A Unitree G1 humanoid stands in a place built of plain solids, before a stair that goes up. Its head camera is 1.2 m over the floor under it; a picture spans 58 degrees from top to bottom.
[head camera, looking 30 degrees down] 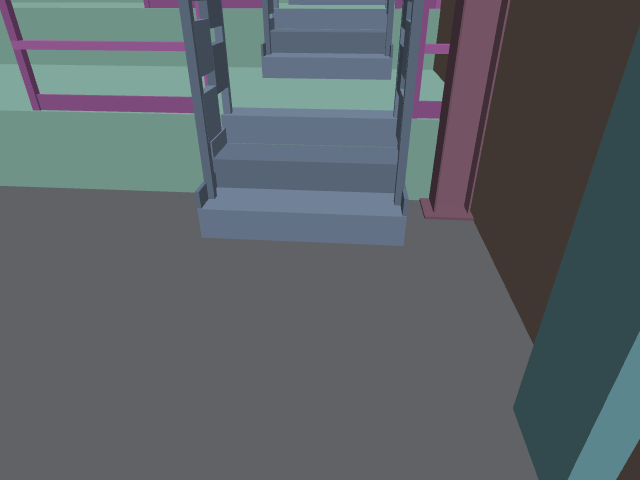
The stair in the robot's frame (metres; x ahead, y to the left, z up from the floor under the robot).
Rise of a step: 0.18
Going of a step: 0.30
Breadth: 1.12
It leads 5 degrees to the right of straight ahead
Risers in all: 3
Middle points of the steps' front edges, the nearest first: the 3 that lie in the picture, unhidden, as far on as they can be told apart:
2.06 0.11 0.18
2.36 0.08 0.35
2.66 0.06 0.53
